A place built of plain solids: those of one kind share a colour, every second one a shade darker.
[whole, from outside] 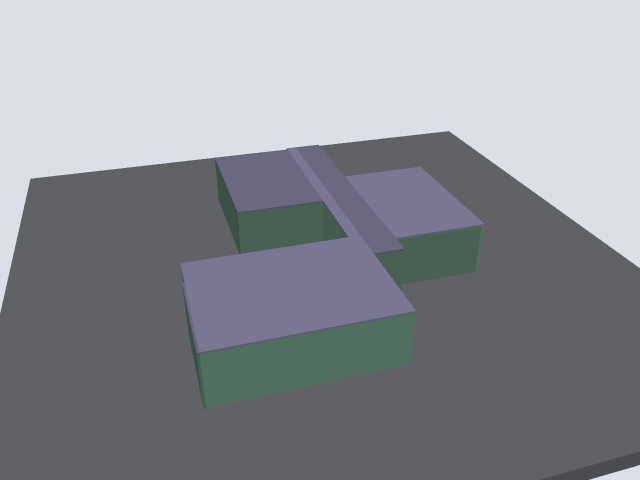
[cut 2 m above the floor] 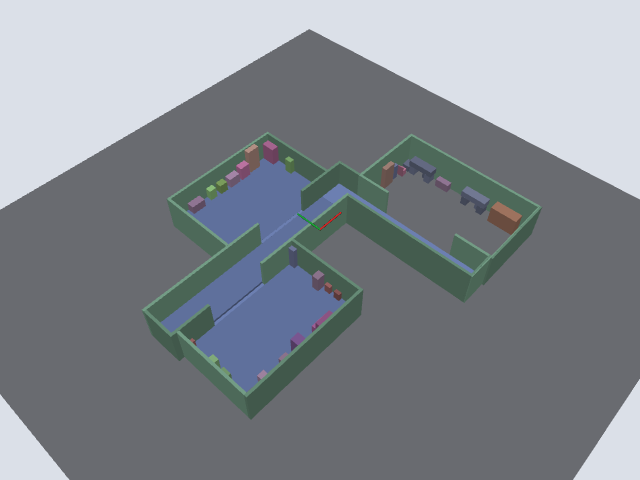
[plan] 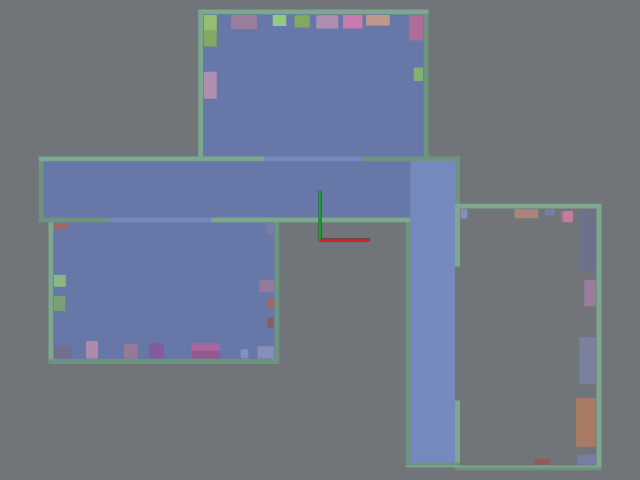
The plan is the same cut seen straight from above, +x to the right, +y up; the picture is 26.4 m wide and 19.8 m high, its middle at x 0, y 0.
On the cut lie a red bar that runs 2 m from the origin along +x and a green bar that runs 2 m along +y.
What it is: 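One storey of an old house, long lived in; a hall and three lower rooms beside it, each open to the hall along a stretch without wall, rail or kerb; a room's floor lies below the hall's by a bare drop, by one riser or not at all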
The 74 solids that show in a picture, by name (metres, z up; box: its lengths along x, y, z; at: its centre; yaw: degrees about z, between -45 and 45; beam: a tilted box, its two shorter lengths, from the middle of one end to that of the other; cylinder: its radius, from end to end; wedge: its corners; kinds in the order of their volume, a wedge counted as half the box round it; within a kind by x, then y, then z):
{
 "floor_1": {"box": [4.21, 0.2, 0.65], "at": [-6.58, 0.83, 0.28]},
 "floor_2": {"box": [9.12, 5.65, 0.65], "at": [-6.44, -2.09, 0.28]},
 "floor_3": {"box": [15.14, 2.31, 0.83], "at": [-3.84, 2.09, 0.37]},
 "floor_4": {"box": [4.08, 0.2, 0.83], "at": [-0.28, 3.35, 0.37]},
 "floor_5": {"box": [9.1, 5.86, 0.83], "at": [-0.27, 6.38, 0.37]},
 "floor_6": {"box": [1.84, 12.42, 0.83], "at": [4.65, -2.96, 0.37]},
 "wall_1": {"box": [0.2, 2.31, 3.44], "at": [-11.51, 2.09, 1.67]},
 "wall_2": {"box": [0.2, 5.65, 3.44], "at": [-11.1, -2.09, 1.67]},
 "wall_3": {"box": [2.92, 0.2, 3.44], "at": [-10.15, 0.83, 1.67]},
 "wall_4": {"box": [9.29, 0.2, 3.44], "at": [-6.96, 3.35, 1.67]},
 "wall_5": {"box": [9.52, 0.2, 3.44], "at": [-6.44, -5.01, 1.67]},
 "wall_6": {"box": [0.2, 5.86, 3.44], "at": [-4.92, 6.38, 1.67]},
 "wall_7": {"box": [0.2, 5.65, 3.44], "at": [-1.78, -2.09, 1.67]},
 "wall_8": {"box": [8.21, 0.2, 3.44], "at": [-0.37, 0.83, 1.67]},
 "wall_9": {"box": [9.5, 0.2, 3.44], "at": [-0.27, 9.41, 1.67]},
 "wall_10": {"box": [0.2, 9.91, 3.44], "at": [3.64, -4.22, 1.67]},
 "wall_11": {"box": [4.01, 0.2, 3.44], "at": [3.77, 3.35, 1.67]},
 "wall_12": {"box": [0.2, 5.86, 3.44], "at": [4.38, 6.38, 1.67]},
 "wall_13": {"box": [2.24, 0.13, 3.44], "at": [4.65, -9.24, 1.67]},
 "wall_14": {"box": [0.2, 2.56, 3.44], "at": [5.67, -7.9, 1.67]},
 "wall_15": {"box": [0.2, 2.39, 3.44], "at": [5.67, 0.1, 1.67]},
 "wall_16": {"box": [0.2, 1.75, 3.44], "at": [5.67, 2.37, 1.67]},
 "wall_17": {"box": [8.07, 0.07, 3.44], "at": [7.57, -9.34, 1.67]},
 "wall_18": {"box": [6.04, 0.13, 3.44], "at": [8.59, -9.44, 1.67]},
 "wall_19": {"box": [6.04, 0.2, 3.44], "at": [8.59, 1.4, 1.67]},
 "wall_20": {"box": [0.2, 10.6, 3.44], "at": [11.51, -4.0, 1.67]},
 "roof_1": {"box": [9.52, 5.85, 0.16], "at": [-6.44, -2.19, 3.47]},
 "roof_2": {"box": [17.38, 1.95, 0.16], "at": [-2.92, 2.47, 3.47]},
 "roof_3": {"box": [9.5, 6.06, 0.16], "at": [-0.27, 6.48, 3.47]},
 "roof_4": {"box": [23.22, 0.76, 0.16], "at": [0.0, 1.12, 3.47]},
 "roof_5": {"box": [8.07, 10.11, 0.16], "at": [7.57, -4.32, 3.47]},
 "roof_6": {"box": [6.04, 0.13, 0.16], "at": [8.59, -9.44, 3.47]},
 "desk_1": {"box": [0.69, 0.46, 0.75], "at": [11.03, -0.96, 0.33]},
 "desk_2": {"box": [0.69, 1.98, 0.49], "at": [11.03, -0.28, 0.95]},
 "desk_3": {"box": [0.69, 0.46, 0.75], "at": [11.03, 0.4, 0.33]},
 "desk_4": {"box": [0.69, 0.56, 0.57], "at": [11.03, 0.99, 0.23]},
 "desk_5": {"box": [0.69, 0.46, 0.74], "at": [11.04, -5.64, 0.32]},
 "desk_6": {"box": [0.69, 1.95, 0.49], "at": [11.04, -4.97, 0.94]},
 "desk_7": {"box": [0.69, 0.46, 0.74], "at": [11.04, -4.31, 0.32]},
 "workbench_1": {"box": [0.83, 2.01, 1.43], "at": [10.96, -7.52, 0.67]},
 "trunk_1": {"box": [0.54, 1.11, 0.79], "at": [-4.53, 6.38, 1.18]},
 "trunk_2": {"box": [1.08, 0.58, 0.67], "at": [-3.13, 8.99, 1.12]},
 "trunk_3": {"box": [0.91, 0.55, 0.78], "at": [0.3, 9.0, 1.17]},
 "trunk_4": {"box": [0.48, 1.07, 0.7], "at": [11.14, -2.19, 0.3]},
 "metal_shelving_1": {"box": [0.98, 0.43, 1.97], "at": [2.39, 9.06, 1.76]},
 "metal_shelving_2": {"box": [0.99, 0.37, 1.98], "at": [8.51, 1.08, 0.94]},
 "chest_drawers_1": {"box": [0.8, 0.55, 1.09], "at": [1.35, 9.0, 1.33]},
 "chest_drawers_2": {"box": [0.58, 1.05, 1.44], "at": [3.96, 8.75, 1.5]},
 "kitchen_run_1": {"box": [1.18, 0.31, 2.09], "at": [-4.71, -4.73, 1.65]},
 "kitchen_run_2": {"box": [1.18, 0.31, 1.43], "at": [-4.71, -4.42, 1.32]},
 "cooker_1": {"box": [0.51, 0.72, 1.24], "at": [-9.4, -4.53, 1.22]},
 "cooker_2": {"box": [0.57, 0.6, 1.24], "at": [-7.8, -4.58, 1.22]},
 "cooker_3": {"box": [0.6, 0.5, 1.22], "at": [-2.21, -1.9, 1.22]},
 "tall_odds_1": {"box": [0.31, 0.38, 0.68], "at": [-3.12, -4.69, 0.95]},
 "tall_odds_2": {"box": [0.68, 0.51, 0.64], "at": [-2.25, -4.63, 0.93]},
 "tall_odds_3": {"box": [0.31, 0.47, 1.76], "at": [-2.06, 0.47, 1.48]},
 "tall_odds_4": {"box": [0.27, 0.4, 1.41], "at": [5.94, 1.07, 0.66]},
 "tall_odds_5": {"box": [0.4, 0.26, 1.32], "at": [9.47, 1.14, 0.61]},
 "tall_odds_6": {"box": [0.76, 0.41, 0.79], "at": [11.0, -9.07, 0.34]},
 "fridge_1": {"box": [0.63, 0.63, 2.06], "at": [-6.74, -4.57, 1.64]},
 "carton_stack_1": {"box": [0.54, 0.67, 0.72], "at": [-4.52, 8.32, 1.14]},
 "carton_stack_2": {"box": [0.54, 0.63, 0.73], "at": [-4.52, 8.96, 1.15]},
 "carton_stack_3": {"box": [0.63, 0.52, 0.78], "at": [-0.73, 9.02, 1.17]},
 "pet_corner_1": {"box": [0.46, 0.62, 1.08], "at": [-10.74, -2.62, 1.14]},
 "pet_corner_2": {"box": [0.49, 0.49, 1.44], "at": [-10.73, -1.68, 1.32]},
 "crate_stack_1": {"box": [0.56, 0.45, 0.85], "at": [-1.67, 9.05, 1.21]},
 "crate_stack_2": {"box": [0.39, 0.56, 1.16], "at": [4.06, 6.84, 1.36]},
 "washing_machine_1": {"box": [0.75, 0.52, 0.99], "at": [-10.6, -4.63, 1.1]},
 "radiator_1": {"box": [0.6, 0.26, 0.63], "at": [-10.68, 0.58, 0.92]},
 "radiator_2": {"box": [0.26, 0.45, 0.64], "at": [-2.04, -3.41, 0.92]},
 "radiator_3": {"box": [0.26, 0.45, 0.66], "at": [-2.04, -2.62, 0.93]},
 "radiator_4": {"box": [0.64, 0.26, 0.68], "at": [9.15, -9.15, 0.29]},
 "dining_chair_1": {"box": [0.08, 0.47, 0.94], "at": [10.0, 0.96, 0.42]},
 "dining_chair_2": {"box": [0.4, 0.47, 0.56], "at": [10.24, 0.96, 0.23]}
}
